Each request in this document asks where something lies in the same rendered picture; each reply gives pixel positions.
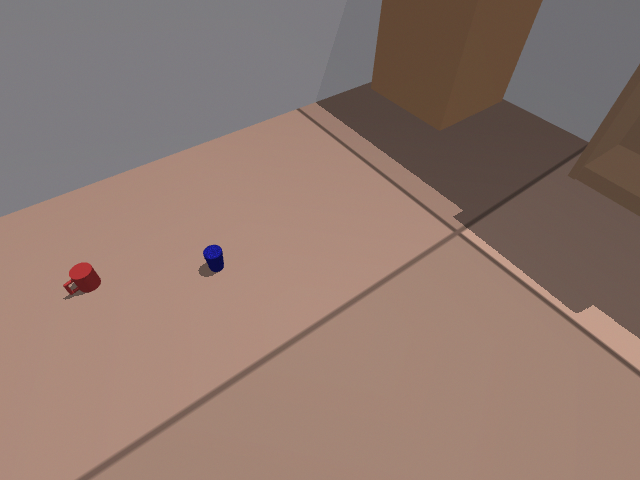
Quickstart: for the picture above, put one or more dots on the bookshelf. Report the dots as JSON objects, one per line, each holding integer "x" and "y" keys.
{"x": 610, "y": 163}

